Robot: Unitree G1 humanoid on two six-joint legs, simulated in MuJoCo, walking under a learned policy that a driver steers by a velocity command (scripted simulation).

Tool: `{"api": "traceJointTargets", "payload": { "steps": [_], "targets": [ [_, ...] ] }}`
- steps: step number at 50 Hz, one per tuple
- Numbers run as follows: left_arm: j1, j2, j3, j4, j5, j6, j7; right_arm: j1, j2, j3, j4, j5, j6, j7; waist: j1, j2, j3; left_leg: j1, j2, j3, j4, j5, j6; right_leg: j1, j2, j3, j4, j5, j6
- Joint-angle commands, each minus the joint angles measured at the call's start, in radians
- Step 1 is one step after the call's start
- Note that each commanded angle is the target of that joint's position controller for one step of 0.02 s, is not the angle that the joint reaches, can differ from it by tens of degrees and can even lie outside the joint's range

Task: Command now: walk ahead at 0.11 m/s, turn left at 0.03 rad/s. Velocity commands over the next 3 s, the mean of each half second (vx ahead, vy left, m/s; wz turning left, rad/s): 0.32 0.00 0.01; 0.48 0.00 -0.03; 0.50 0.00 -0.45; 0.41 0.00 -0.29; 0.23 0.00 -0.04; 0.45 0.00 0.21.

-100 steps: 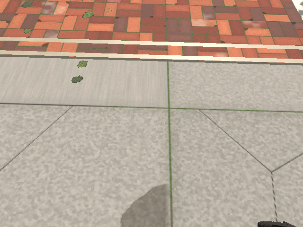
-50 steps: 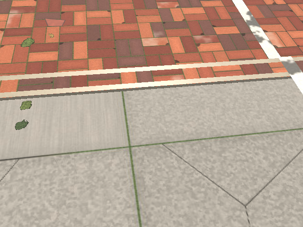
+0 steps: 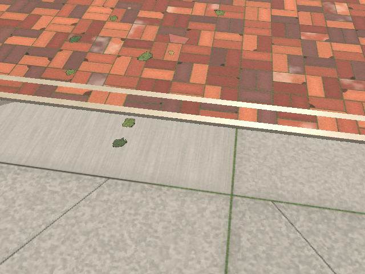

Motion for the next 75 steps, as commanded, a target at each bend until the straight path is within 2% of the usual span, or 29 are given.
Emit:
{"api": "traceJointTargets", "payload": {
  "steps": [1,3,6,10,11,12,13,15,18,24,30,33,35,36,37,38,39,41,45,52,58,62,63,64,65,66,68,71,75],
  "targets": [
    [-0.01,0.089,0.017,-0.025,-0.012,-0.009,0.004,0.034,-0.18,-0.045,-0.023,0.013,-0.002,-0.007,-0.031,0.087,-0.011,-0.021,0.11,-0.157,-0.185,-0.291,0.092,-0.081,0.064,-0.083,0.078,-0.142,-0.028],
    [-0.067,0.078,0.013,-0.06,-0.023,-0.028,-0.001,0.087,-0.221,-0.058,-0.013,0.018,-0.01,-0.008,-0.061,0.174,0.071,-0.029,0.252,-0.379,-0.312,-0.535,0.182,-0.235,0.06,-0.071,0.221,-0.198,-0.057],
    [-0.067,0.093,0.019,-0.072,-0.042,-0.069,-0.022,0.078,-0.201,-0.06,-0.019,0.02,-0.046,-0.009,-0.046,0.182,0.106,0.013,0.336,-0.466,-0.337,-0.409,0.226,-0.347,-0.018,0.015,0.33,-0.265,-0.121],
    [0.16,0.083,0.034,0.041,-0.027,-0.091,-0.041,-0.035,-0.174,-0.055,-0.056,0.035,-0.042,-0.003,0.08,0.104,0.01,-0.194,0.165,-0.169,-0.176,-0.153,0.119,0.146,0.058,-0.081,0.005,0.056,-0.117],
    [0.258,0.114,0.044,0.068,-0.02,-0.088,-0.039,-0.044,-0.119,-0.039,-0.066,0.024,-0.046,0.001,0.109,-0.011,-0.021,-0.29,0.092,-0.069,0.03,-0.086,0.071,0.267,-0.03,0.064,-0.06,-0.01,-0.133],
    [0.345,0.231,0.067,0.069,-0.023,-0.089,-0.037,-0.044,-0.064,-0.024,-0.105,0.014,-0.06,0.001,0.113,-0.29,-0.056,-0.476,-0.027,0.061,0.364,-0.18,-0.005,0.377,-0.262,0.475,-0.235,-0.15,-0.246],
    [0.332,0.212,0.052,0.065,-0.006,-0.101,-0.046,-0.05,-0.111,-0.037,-0.116,0.041,-0.075,-0.002,0.101,-0.258,-0.032,-0.579,-0.023,-0.033,0.558,-0.304,0.0,0.336,-0.357,0.702,-0.318,-0.307,-0.34],
    [0.197,0.129,0.027,0.015,-0.013,-0.119,-0.048,-0.025,-0.148,-0.046,-0.096,0.059,-0.093,0.006,0.04,-0.123,0.079,-0.675,0.085,-0.058,0.651,-0.113,0.039,0.284,-0.292,0.526,-0.318,-0.317,-0.286],
    [0.186,0.085,0.006,0.001,-0.006,-0.114,-0.053,-0.044,-0.143,-0.056,-0.09,0.027,-0.097,0.017,0.024,-0.098,0.061,-0.605,0.137,-0.019,0.541,0.08,0.032,0.252,-0.2,0.288,-0.329,0.054,-0.216],
    [0.25,0.114,0.004,0.003,-0.002,-0.09,-0.02,-0.207,-0.062,-0.03,-0.16,0.025,-0.086,0.033,0.054,-0.073,0.071,-0.526,0.102,0.065,0.228,0.281,-0.027,0.18,-0.136,0.091,-0.364,0.368,-0.214],
    [0.324,0.119,0.014,0.023,-0.019,-0.081,-0.013,-0.345,-0.073,-0.019,-0.222,0.037,-0.097,0.062,0.063,-0.083,0.122,-0.465,0.066,0.076,0.021,0.343,0.017,0.252,-0.19,0.054,-0.363,0.415,-0.219],
    [0.289,0.155,0.031,0.008,-0.015,-0.069,-0.009,-0.251,-0.133,-0.043,-0.211,0.034,-0.101,0.066,-0.022,-0.12,0.019,-0.307,0.012,0.098,0.012,0.258,0.069,0.342,-0.215,0.035,-0.203,0.836,-0.191],
    [0.26,0.149,0.03,-0.009,-0.004,-0.053,-0.009,0.058,-0.205,-0.083,-0.123,0.035,-0.092,0.047,-0.176,-0.128,-0.172,0.113,0.003,0.093,0.017,0.267,0.13,0.219,-0.16,-0.004,0.158,0.973,-0.148],
    [0.28,0.099,0.012,-0.035,0.018,-0.055,-0.009,0.237,-0.276,-0.099,-0.085,0.019,-0.083,0.032,-0.207,0.025,-0.324,0.435,0.219,-0.17,0.056,0.215,0.189,-0.037,-0.082,-0.029,0.49,0.551,-0.128],
    [0.421,-0.05,-0.024,-0.027,-0.005,-0.08,-0.026,0.246,-0.282,-0.092,-0.065,0.009,-0.086,0.046,-0.102,0.292,-0.468,0.677,0.429,-0.693,-0.12,-0.053,0.357,-0.376,0.114,0.068,0.803,-0.29,-0.085],
    [0.3,0.082,0.005,-0.04,-0.036,-0.108,-0.032,0.197,-0.186,-0.069,-0.067,0.02,-0.09,0.048,-0.142,0.173,-0.339,0.569,0.381,-0.693,-0.216,-0.151,0.301,-0.48,0.062,0.155,0.896,-0.294,-0.108],
    [0.196,0.126,0.02,-0.079,-0.06,-0.123,-0.034,0.105,-0.154,-0.057,-0.079,0.021,-0.096,0.045,-0.117,0.129,-0.171,0.403,0.352,-0.524,-0.246,-0.087,0.26,-0.526,0.013,0.116,0.888,-0.2,-0.123],
    [0.145,0.108,0.028,-0.086,-0.039,-0.123,-0.019,-0.006,-0.117,-0.046,-0.092,0.004,-0.111,0.053,-0.045,0.005,-0.058,0.127,0.281,-0.315,-0.299,0.154,0.229,-0.433,-0.071,0.084,0.785,-0.052,-0.114],
    [0.168,0.046,0.026,-0.099,-0.028,-0.077,-0.016,0.003,-0.115,-0.041,-0.058,0.003,-0.122,0.051,0.017,0.058,-0.02,-0.035,0.241,-0.159,-0.393,0.219,0.235,-0.373,-0.126,0.075,0.654,-0.002,-0.084],
    [-0.069,0.035,0.015,-0.191,-0.021,-0.081,-0.036,0.099,-0.173,-0.051,-0.021,-0.002,-0.118,0.01,-0.058,0.033,0.03,0.01,0.201,0.063,-0.429,0.314,0.173,-0.445,-0.085,0.029,0.255,0.38,-0.062],
    [-0.213,0.036,0.004,-0.288,-0.027,-0.083,-0.078,0.188,-0.191,-0.058,0.013,0.012,-0.079,0.004,-0.099,0.03,0.054,0.281,0.283,0.124,-0.329,0.443,0.142,-0.535,-0.043,-0.013,0.115,0.277,-0.107],
    [0.043,0.138,0.061,-0.266,-0.029,-0.075,-0.091,0.131,-0.23,-0.067,-0.027,0.01,-0.039,-0.017,0.063,0.079,-0.123,0.277,0.26,0.207,0.106,0.985,0.074,-0.157,0.091,-0.114,0.075,0.145,-0.19],
    [0.22,0.222,0.098,-0.231,-0.029,-0.068,-0.076,0.142,-0.212,-0.056,-0.054,-0.001,-0.041,-0.025,0.131,0.003,-0.231,0.057,0.222,0.217,0.399,0.781,0.035,0.156,0.008,0.053,0.066,0.165,-0.249],
    [0.257,0.325,0.121,-0.229,-0.035,-0.065,-0.068,0.25,-0.058,-0.006,-0.097,-0.025,-0.075,-0.001,0.038,-0.258,-0.348,-0.419,0.012,0.166,0.772,-0.067,-0.036,0.543,-0.249,0.61,-0.004,0.002,-0.445],
    [0.28,0.241,0.094,-0.249,-0.027,-0.069,-0.065,0.164,-0.136,-0.019,-0.104,0.008,-0.121,0.015,0.092,-0.175,-0.438,-0.563,-0.024,-0.047,0.9,-0.272,-0.019,0.63,-0.298,0.837,-0.158,-0.069,-0.468],
    [0.24,0.19,0.08,-0.251,-0.017,-0.073,-0.061,0.069,-0.185,-0.033,-0.137,0.044,-0.148,0.026,0.105,-0.139,-0.3,-0.653,0.035,-0.073,0.903,-0.196,0.009,0.551,-0.265,0.68,-0.17,-0.007,-0.412],
    [0.105,0.133,0.064,-0.287,-0.015,-0.078,-0.059,0.023,-0.176,-0.034,-0.143,0.021,-0.159,0.016,0.026,0.012,-0.14,-0.568,0.114,-0.057,0.732,-0.07,0.014,0.242,-0.186,0.455,-0.189,0.19,-0.36],
    [0.045,0.118,0.057,-0.321,-0.009,-0.079,-0.051,0.059,-0.164,-0.045,-0.151,-0.003,-0.12,0.011,-0.046,-0.017,-0.09,-0.433,0.143,-0.051,0.594,-0.027,-0.024,0.029,-0.133,0.351,-0.249,0.339,-0.361],
    [0.103,0.164,0.073,-0.316,-0.022,-0.076,-0.024,-0.059,-0.124,-0.034,-0.201,-0.013,-0.102,0.004,-0.017,-0.033,-0.043,-0.427,0.109,-0.019,0.321,0.194,-0.08,-0.068,-0.07,0.246,-0.266,0.36,-0.327]
  ]
}}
